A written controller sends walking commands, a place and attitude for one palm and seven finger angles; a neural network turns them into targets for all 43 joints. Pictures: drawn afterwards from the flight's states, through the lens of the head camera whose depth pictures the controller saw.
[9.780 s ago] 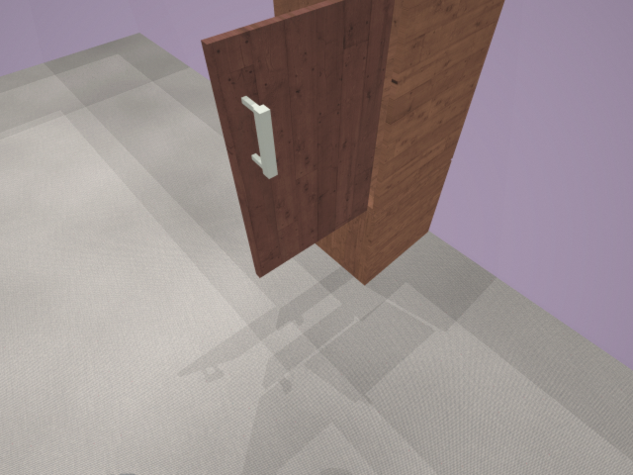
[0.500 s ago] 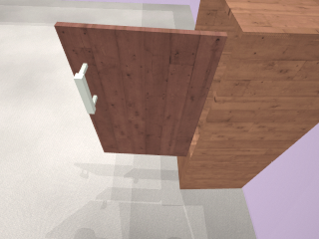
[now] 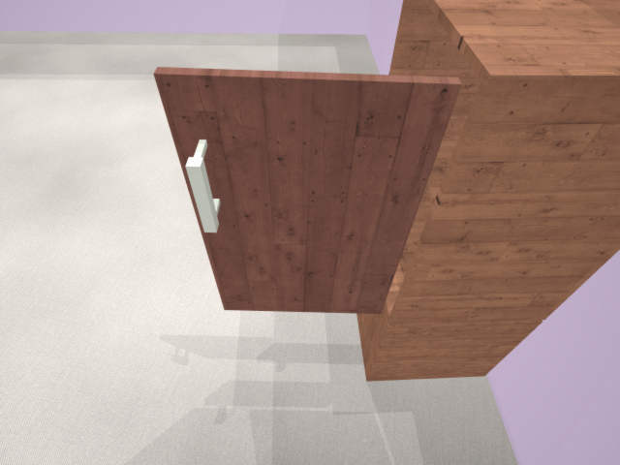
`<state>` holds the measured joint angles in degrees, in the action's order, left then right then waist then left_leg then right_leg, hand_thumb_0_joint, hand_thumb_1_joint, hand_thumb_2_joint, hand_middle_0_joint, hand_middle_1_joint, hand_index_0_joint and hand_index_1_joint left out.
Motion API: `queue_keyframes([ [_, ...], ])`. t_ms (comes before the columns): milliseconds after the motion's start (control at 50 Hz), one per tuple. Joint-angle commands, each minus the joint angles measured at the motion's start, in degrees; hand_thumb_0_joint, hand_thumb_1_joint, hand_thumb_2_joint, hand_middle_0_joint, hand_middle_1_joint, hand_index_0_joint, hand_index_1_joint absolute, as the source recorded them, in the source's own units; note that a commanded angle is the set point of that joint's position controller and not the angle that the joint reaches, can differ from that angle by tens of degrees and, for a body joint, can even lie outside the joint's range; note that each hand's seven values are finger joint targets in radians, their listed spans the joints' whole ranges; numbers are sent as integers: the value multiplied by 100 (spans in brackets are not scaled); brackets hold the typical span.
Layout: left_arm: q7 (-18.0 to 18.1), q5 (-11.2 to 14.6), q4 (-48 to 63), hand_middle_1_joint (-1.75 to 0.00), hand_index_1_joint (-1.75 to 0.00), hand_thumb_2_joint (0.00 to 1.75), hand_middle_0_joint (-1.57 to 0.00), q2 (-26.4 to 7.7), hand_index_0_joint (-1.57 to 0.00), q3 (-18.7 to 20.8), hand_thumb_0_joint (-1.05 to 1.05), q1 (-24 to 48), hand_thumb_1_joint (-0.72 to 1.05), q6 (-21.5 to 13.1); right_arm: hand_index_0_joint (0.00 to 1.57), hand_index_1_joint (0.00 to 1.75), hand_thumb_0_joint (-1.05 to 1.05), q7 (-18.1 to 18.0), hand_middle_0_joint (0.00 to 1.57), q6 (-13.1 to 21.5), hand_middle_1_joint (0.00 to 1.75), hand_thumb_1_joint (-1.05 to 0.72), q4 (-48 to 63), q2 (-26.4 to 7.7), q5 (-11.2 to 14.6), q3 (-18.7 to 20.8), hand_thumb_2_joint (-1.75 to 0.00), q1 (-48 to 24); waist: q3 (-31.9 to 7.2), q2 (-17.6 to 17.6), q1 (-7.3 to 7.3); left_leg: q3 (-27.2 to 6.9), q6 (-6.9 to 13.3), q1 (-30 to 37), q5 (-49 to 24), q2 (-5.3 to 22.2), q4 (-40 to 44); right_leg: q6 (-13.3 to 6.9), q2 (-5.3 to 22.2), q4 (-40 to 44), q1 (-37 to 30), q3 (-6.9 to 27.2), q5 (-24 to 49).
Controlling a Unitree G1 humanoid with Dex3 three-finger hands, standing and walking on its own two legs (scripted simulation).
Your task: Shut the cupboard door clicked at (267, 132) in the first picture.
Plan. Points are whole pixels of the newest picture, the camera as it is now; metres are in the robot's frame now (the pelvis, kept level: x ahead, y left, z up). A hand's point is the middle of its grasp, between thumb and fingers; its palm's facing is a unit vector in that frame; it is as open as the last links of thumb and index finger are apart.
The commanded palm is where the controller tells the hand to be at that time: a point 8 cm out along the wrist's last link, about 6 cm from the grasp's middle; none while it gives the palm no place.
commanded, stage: come to a stop and stand still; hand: left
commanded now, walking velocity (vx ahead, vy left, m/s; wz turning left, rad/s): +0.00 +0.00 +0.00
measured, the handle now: (206, 188) +0.47 +0.19 +0.09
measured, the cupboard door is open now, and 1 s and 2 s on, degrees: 86 86 86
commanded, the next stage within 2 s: look again from close up in 0.02 s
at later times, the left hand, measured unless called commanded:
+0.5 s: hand out of the picture +0.03 +0.16 -0.18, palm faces +0.00 -0.98 -0.19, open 7.4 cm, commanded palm none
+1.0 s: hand (207, 373) +0.22 +0.14 +0.02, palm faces +0.24 -0.97 -0.09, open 7.0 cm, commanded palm +0.11 +0.19 -0.05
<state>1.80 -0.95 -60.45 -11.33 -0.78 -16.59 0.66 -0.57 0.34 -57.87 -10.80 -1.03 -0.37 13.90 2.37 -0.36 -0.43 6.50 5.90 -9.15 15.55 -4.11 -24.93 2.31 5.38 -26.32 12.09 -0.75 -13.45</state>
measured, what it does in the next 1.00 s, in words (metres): shifts its weight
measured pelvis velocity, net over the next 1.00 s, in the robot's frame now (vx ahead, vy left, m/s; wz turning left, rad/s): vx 0.00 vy -0.05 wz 0.07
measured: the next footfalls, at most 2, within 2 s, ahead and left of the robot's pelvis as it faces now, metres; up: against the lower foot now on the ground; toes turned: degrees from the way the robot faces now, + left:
none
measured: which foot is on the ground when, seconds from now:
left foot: down 0.00-1.00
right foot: down 0.00-1.00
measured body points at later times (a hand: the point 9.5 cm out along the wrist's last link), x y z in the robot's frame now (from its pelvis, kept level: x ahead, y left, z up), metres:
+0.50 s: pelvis +0.01 -0.01 +0.00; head +0.03 -0.01 +0.45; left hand +0.03 +0.21 -0.16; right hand +0.02 -0.23 -0.16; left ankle -0.02 +0.05 -0.74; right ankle +0.01 -0.17 -0.74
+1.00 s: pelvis +0.00 -0.05 -0.02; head -0.01 -0.07 +0.43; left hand +0.20 +0.19 +0.03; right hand +0.12 -0.30 -0.13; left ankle -0.02 +0.05 -0.74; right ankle +0.03 -0.15 -0.74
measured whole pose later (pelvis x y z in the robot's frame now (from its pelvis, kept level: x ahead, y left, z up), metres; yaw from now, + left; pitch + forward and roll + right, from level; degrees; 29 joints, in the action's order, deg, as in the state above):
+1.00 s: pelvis +0.00 -0.05 -0.02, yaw +4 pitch +2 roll +1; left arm 0.0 10.4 -7.8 -10.1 6.0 -19.0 -15.0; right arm -1.3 17.5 -45.1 -14.5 1.0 1.6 17.6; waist -4.7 1.7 2.8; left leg 2.0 1.9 -20.7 21.4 -2.9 -39.6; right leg -1.8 1.6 -41.8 24.4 -3.3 -20.5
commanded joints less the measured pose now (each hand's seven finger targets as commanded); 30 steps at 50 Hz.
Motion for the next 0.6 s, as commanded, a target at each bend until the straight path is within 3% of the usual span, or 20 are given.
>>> queue_keyframes([
  [0, 40, 4, 203, -30, -30, 90, -20, -550, -20, 84, 0, -172, 90, -148, 20, 30, 0, -50, 20, 159, 30, -90, 122, -736, 34, 123, -90, 200, -119, 96, 39, -1032, -369, -43, -1264, 1016, 781, -340, 102, 193, -186, 160, 598],
  [100, 51, 15, 74, -30, -30, 90, -20, -504, -20, 66, 0, -184, 90, -121, 20, 30, 0, -68, 20, 150, 30, -90, -96, -686, 47, 83, -90, 278, 118, 115, 28, -997, -396, -139, -1296, 1015, 818, -306, 116, 248, -218, 132, 539],
  [380, 83, 31, -121, -30, -30, 90, -20, -343, -20, 73, 0, -186, 90, -123, 20, 30, 0, -107, 20, 169, 30, -90, -474, -521, 51, 53, -90, 423, 92, 146, 23, -866, -401, 27, -1711, 1002, 728, -276, 138, 254, -356, 135, 822],
  [580, 96, 28, -158, -30, -30, 90, -20, -298, -20, 87, 0, -215, 90, -163, 20, 30, 0, -119, 20, 174, 30, -90, -580, -428, 57, 54, -90, 447, 23, -55, 40, -781, -371, 157, -1820, 999, 649, -305, 166, 306, -421, 192, 1194],
])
